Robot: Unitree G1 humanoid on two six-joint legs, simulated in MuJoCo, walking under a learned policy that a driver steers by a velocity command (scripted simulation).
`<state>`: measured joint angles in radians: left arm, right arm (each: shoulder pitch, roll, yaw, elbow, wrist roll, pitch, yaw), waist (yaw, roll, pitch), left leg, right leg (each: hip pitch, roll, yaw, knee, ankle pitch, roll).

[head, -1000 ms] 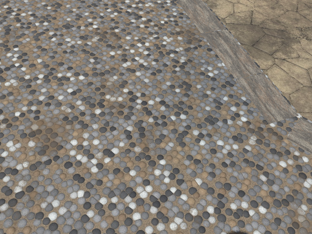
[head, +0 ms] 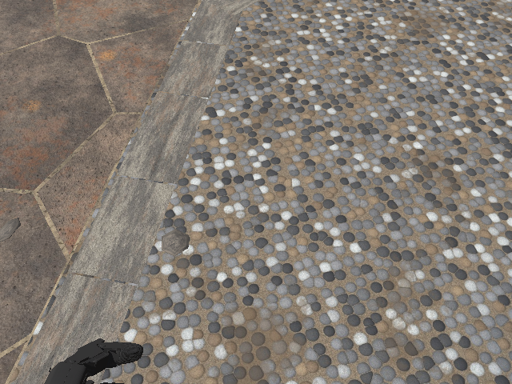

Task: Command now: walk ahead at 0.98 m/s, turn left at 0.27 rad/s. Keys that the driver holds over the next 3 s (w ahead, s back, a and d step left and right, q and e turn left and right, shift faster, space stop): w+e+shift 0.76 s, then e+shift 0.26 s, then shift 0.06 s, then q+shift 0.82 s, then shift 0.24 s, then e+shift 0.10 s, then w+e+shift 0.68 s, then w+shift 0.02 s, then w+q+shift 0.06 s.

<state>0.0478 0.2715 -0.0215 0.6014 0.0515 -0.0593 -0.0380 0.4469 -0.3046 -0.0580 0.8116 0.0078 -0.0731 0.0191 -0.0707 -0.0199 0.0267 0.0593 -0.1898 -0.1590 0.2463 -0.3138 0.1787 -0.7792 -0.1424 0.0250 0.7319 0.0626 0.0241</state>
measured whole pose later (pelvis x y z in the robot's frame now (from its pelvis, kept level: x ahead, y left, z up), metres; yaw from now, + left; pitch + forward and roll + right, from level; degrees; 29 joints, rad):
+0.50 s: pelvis +0.51 -0.04 +0.00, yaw -15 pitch +3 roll +0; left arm 0.54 0.30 0.07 0.88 -0.01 -0.07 -0.02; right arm -0.06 -0.25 0.06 0.57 -0.04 -0.08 0.04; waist 0.15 0.00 0.01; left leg -0.63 0.08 -0.08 0.55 0.02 -0.02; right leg 0.08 0.10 0.24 0.27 -0.37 -0.09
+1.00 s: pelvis +0.93 -0.18 -0.04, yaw -43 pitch +0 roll +1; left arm 0.05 0.32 0.04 0.64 0.03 -0.02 -0.04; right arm 0.39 -0.27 -0.03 0.82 0.00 -0.06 -0.01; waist -0.05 -0.03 0.10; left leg -0.16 0.06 0.11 1.30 -0.50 -0.07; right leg -0.58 0.14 -0.10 0.71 -0.15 -0.20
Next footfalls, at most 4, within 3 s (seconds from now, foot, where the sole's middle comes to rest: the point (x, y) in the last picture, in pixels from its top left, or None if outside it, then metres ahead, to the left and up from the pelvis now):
0.14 right None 0.36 -0.11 -0.77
0.54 left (223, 270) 0.79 0.06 -0.77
0.94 right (330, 193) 1.05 -0.30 -0.77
1.44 left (294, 161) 1.20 -0.20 -0.77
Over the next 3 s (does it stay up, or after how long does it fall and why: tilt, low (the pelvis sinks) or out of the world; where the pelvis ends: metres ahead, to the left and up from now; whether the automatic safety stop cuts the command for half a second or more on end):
stays up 1.42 -0.54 -0.01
